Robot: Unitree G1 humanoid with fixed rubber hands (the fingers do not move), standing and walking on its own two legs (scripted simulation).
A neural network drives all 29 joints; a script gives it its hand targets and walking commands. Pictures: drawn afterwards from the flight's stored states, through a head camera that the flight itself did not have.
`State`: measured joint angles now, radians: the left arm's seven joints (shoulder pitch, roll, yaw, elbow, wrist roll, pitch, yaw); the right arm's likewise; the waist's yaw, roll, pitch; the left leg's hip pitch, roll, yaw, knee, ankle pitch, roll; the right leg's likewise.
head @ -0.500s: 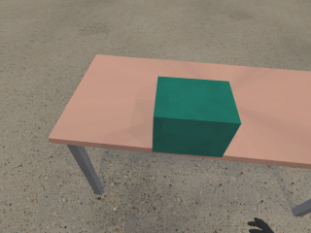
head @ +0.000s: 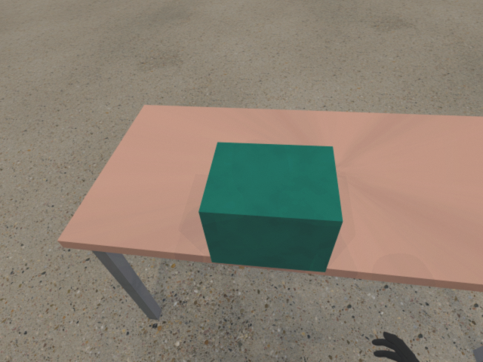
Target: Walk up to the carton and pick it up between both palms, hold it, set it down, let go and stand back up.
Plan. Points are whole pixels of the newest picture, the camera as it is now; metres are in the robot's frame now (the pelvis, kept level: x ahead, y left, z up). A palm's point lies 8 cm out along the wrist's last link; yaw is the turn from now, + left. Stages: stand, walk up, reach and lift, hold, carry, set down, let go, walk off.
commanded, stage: walk up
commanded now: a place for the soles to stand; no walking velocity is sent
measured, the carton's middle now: (270, 206) +0.44 -0.03 -0.02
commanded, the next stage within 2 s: none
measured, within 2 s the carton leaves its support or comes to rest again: neither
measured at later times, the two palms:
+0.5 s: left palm out of the picture +0.11 +0.26 -0.08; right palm out of the picture +0.14 -0.25 -0.09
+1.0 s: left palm out of the picture +0.14 +0.30 -0.09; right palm out of the picture +0.09 -0.24 -0.10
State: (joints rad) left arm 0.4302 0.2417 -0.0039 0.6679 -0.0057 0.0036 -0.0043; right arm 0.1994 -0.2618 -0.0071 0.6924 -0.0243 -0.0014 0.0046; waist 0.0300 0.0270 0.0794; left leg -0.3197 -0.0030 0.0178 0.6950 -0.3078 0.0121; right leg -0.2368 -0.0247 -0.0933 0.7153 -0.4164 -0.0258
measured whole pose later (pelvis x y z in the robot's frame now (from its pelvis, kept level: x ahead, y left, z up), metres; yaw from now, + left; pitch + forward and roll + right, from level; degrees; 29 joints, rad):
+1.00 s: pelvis +0.02 +0.05 +0.00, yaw -10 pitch -2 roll +1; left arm 0.37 0.27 0.05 0.62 0.01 0.00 0.04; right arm 0.19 -0.30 -0.01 0.74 -0.02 0.03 0.03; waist -0.01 0.01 0.07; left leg -0.26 0.02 0.21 0.66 -0.36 0.07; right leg -0.26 -0.01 0.09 0.69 -0.39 0.02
